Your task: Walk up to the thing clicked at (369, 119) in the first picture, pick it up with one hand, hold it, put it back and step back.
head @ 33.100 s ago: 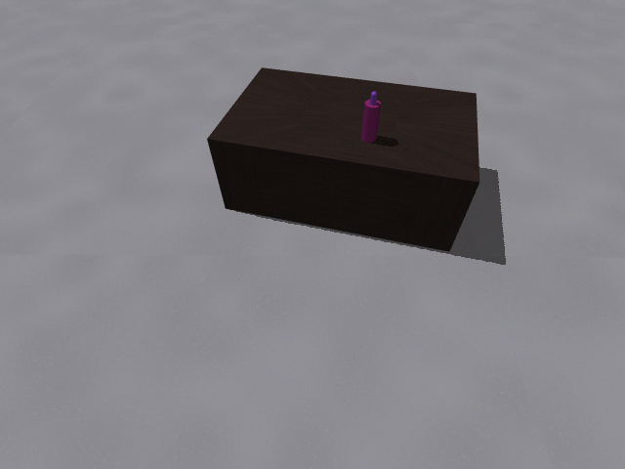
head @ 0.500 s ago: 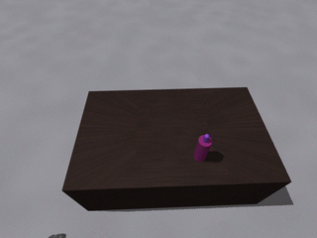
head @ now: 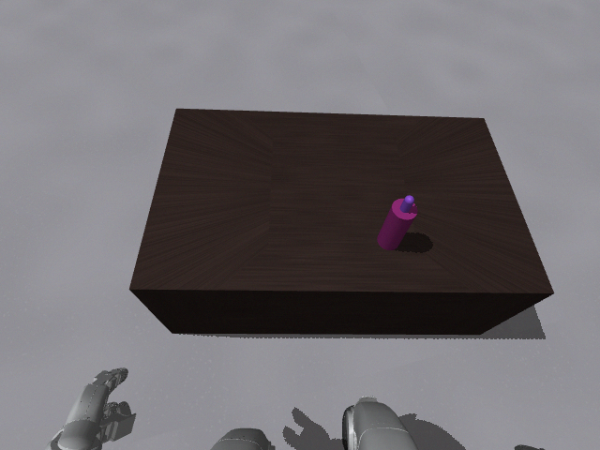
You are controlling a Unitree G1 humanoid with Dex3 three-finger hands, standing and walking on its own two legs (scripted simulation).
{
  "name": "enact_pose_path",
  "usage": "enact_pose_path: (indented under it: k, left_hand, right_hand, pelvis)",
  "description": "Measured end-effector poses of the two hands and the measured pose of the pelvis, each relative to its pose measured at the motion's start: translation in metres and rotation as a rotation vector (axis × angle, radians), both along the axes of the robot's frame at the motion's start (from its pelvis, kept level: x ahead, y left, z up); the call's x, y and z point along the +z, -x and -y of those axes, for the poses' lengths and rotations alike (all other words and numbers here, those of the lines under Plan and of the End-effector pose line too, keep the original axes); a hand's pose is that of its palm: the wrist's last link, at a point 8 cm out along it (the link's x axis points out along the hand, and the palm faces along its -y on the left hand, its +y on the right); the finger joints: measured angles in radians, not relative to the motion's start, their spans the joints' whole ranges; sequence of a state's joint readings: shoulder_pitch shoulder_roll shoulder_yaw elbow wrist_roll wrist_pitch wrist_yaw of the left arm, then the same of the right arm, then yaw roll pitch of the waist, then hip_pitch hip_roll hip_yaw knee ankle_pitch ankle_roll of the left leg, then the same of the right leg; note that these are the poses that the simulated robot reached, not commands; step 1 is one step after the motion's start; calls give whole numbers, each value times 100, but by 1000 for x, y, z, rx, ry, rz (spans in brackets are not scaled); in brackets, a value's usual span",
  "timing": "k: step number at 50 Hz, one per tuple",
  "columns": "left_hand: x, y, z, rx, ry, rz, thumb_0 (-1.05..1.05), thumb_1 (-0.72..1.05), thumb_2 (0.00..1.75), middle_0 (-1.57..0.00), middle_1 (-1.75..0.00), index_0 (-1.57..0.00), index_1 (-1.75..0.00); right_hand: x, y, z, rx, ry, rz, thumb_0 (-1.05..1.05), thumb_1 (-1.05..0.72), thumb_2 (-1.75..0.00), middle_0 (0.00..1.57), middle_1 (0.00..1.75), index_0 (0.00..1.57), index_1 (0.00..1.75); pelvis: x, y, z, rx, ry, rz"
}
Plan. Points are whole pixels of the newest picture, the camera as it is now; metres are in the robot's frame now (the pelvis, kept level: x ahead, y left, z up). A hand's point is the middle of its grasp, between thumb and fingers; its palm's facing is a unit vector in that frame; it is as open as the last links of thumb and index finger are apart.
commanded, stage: step back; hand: right
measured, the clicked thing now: (398, 220) +0.59 -0.22 -0.26
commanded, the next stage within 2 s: none
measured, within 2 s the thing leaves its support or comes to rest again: neither
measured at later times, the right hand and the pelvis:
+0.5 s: hand out of the picture +0.02 -0.25 -0.14, palm faces +0.09 +0.93 -0.35, open 7.4 cm; pelvis -0.08 +0.01 +0.01, yaw -6 degrees
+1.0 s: hand out of the picture -0.15 -0.23 -0.10, palm faces -0.01 +0.89 -0.46, open 7.4 cm; pelvis -0.21 +0.04 +0.02, yaw -3 degrees
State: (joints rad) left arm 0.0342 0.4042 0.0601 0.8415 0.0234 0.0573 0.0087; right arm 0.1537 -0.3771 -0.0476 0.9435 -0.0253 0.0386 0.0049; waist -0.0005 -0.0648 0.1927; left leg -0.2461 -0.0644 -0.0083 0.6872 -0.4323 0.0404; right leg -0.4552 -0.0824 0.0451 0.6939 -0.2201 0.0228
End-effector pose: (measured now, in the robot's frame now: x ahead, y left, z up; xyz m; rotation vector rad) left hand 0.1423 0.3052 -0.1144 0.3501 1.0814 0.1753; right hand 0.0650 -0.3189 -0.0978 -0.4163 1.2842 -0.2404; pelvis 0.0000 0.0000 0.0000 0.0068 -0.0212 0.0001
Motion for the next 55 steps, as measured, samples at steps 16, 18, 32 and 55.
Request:
enact_pose_path:
  k: [16, 18, 32, 55]
  left_hand:
    - [5, 83, -20, -26, -2, -150, 1, 90, 90, -20, -30, -20, -30]
    - [7, 89, -20, -36, -16, -147, 1, 90, 90, -20, -30, -20, -30]
    - [40, 120, -3, -54, -34, 10, 1, 90, 90, -20, -30, -20, -30]
    - [9, 277, -49, -14, -11, -105, 1, 90, 90, -20, -30, -20, -30]
  right_hand:
    - [25, 41, -28, -59, 15, 121, 0, -90, -90, 21, 30, 20, 30]
    - [18, 43, -27, -62, -3, 146, 0, -90, -90, 20, 30, 20, 30]
    - [7, 98, -25, -42, -74, 144, 0, -91, -90, 20, 30, 20, 30]
    - [40, 231, -39, -1, 46, 155, 0, -90, -90, 21, 30, 20, 30]
  pelvis:
    - [18, 46, -25, -85, 18, 12]
    - [14, 53, -24, -98, 10, 17]
    - [20, 111, -15, -91, -19, 10]
    - [19, 244, -38, -97, 39, 0]
